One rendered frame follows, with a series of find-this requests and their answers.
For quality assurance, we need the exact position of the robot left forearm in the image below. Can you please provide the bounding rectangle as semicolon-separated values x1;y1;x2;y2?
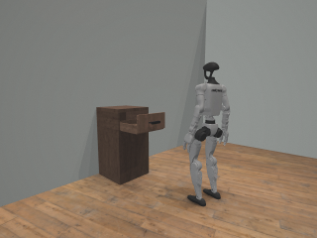
188;105;202;135

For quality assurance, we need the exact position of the robot right foot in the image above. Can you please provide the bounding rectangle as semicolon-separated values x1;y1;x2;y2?
203;188;221;199

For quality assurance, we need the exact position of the drawer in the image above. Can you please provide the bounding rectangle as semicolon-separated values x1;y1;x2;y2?
120;112;165;135

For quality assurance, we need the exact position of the right robot upper arm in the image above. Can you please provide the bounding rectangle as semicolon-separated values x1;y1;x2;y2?
221;84;230;112

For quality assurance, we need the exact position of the handle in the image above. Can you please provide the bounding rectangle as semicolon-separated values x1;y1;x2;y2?
149;121;160;125

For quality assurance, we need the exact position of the right robot hand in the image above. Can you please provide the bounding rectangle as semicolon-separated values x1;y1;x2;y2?
219;129;229;146

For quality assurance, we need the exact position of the robot right forearm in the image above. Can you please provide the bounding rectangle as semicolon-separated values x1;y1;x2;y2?
221;109;231;130

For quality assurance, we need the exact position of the cabinet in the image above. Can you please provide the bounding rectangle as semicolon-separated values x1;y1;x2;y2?
96;105;150;185

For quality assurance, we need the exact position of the left robot upper arm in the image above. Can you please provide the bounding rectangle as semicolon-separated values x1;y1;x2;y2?
195;83;207;113

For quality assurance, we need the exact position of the left robot shin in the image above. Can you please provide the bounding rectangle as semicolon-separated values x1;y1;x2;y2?
189;162;202;199

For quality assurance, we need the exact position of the left robot hand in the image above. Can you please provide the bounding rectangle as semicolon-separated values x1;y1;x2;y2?
182;133;194;153

